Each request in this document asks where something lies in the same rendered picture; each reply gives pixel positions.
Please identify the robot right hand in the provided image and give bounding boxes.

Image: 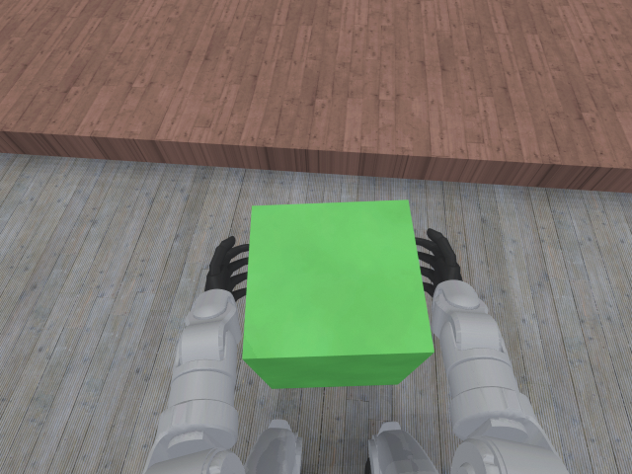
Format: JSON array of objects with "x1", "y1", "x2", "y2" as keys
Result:
[{"x1": 415, "y1": 228, "x2": 463, "y2": 297}]

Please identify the left robot thigh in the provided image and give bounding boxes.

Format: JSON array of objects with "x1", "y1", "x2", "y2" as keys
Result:
[{"x1": 244, "y1": 428, "x2": 303, "y2": 474}]

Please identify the robot left upper arm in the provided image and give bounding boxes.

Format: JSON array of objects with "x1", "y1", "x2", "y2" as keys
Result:
[{"x1": 145, "y1": 447, "x2": 245, "y2": 474}]

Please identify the robot right forearm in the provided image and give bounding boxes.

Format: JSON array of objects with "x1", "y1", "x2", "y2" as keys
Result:
[{"x1": 431, "y1": 279, "x2": 568, "y2": 471}]

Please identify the carton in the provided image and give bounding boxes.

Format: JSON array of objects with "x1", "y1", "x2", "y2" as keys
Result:
[{"x1": 242, "y1": 199, "x2": 435, "y2": 389}]

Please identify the robot left hand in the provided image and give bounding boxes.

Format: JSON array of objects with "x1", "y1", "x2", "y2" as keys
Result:
[{"x1": 204, "y1": 236, "x2": 250, "y2": 302}]

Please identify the robot right upper arm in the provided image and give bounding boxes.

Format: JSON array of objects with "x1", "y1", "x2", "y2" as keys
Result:
[{"x1": 451, "y1": 435, "x2": 569, "y2": 474}]

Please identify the robot left shin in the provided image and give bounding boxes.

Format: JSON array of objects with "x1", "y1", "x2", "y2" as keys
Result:
[{"x1": 258, "y1": 419, "x2": 291, "y2": 438}]

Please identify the robot left forearm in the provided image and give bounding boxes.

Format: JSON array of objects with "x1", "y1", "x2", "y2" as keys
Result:
[{"x1": 142, "y1": 289, "x2": 242, "y2": 474}]

